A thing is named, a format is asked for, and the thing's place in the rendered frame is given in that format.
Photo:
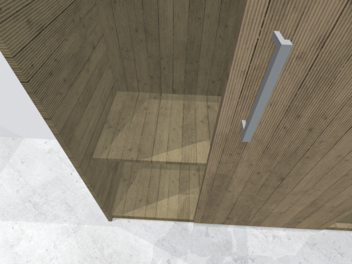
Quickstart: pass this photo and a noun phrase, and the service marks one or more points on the handle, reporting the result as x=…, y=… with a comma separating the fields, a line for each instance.
x=273, y=71

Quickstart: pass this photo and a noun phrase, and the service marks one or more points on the wardrobe door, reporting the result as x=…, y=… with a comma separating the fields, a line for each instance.
x=346, y=219
x=296, y=171

